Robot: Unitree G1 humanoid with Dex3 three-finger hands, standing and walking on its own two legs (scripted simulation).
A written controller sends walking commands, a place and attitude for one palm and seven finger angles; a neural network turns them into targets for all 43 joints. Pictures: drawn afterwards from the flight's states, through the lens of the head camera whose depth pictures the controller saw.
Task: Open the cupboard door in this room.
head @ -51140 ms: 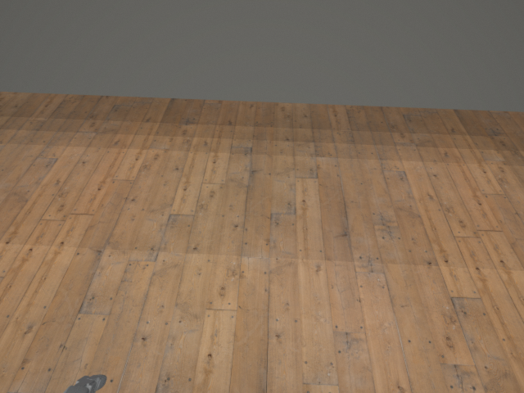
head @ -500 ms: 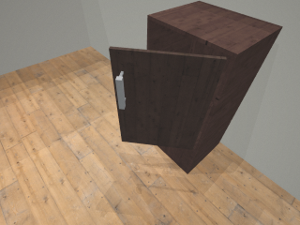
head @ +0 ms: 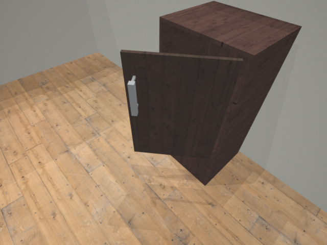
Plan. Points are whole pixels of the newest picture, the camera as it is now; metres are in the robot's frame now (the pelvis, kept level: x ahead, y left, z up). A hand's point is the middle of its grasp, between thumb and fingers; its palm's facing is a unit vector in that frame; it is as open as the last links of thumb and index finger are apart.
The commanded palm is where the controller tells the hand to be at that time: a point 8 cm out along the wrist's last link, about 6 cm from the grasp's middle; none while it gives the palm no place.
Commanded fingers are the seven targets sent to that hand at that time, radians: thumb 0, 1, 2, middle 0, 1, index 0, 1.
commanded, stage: shuffle to correct the standing spot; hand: left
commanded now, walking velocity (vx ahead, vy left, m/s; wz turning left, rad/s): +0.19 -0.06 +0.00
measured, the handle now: (134, 96) +0.65 +0.16 -0.02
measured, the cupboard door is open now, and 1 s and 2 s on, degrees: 41 41 41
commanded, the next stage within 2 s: come to a stop and stand still in 0.62 s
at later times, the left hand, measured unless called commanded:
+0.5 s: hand out of the picture +0.06 +0.16 -0.16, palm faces -0.01 -0.98 -0.19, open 7.3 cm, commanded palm none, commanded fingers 0.00 0.90 0.90 -0.20 -0.30 -0.20 -0.30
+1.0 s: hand out of the picture +0.07 +0.13 -0.19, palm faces +0.04 -1.00 -0.08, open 7.4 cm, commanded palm none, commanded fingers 0.00 0.90 0.90 -0.20 -0.30 -0.20 -0.30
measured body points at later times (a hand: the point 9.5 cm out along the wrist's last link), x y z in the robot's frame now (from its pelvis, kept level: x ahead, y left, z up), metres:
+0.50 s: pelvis +0.03 -0.02 +0.00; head +0.02 -0.02 +0.45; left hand +0.06 +0.21 -0.15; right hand -0.02 -0.22 -0.16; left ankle +0.06 +0.09 -0.74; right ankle +0.06 -0.14 -0.71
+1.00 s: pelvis +0.10 -0.01 +0.00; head +0.11 +0.02 +0.45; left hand +0.07 +0.18 -0.18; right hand +0.14 -0.24 -0.14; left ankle +0.18 +0.08 -0.74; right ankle +0.07 -0.14 -0.73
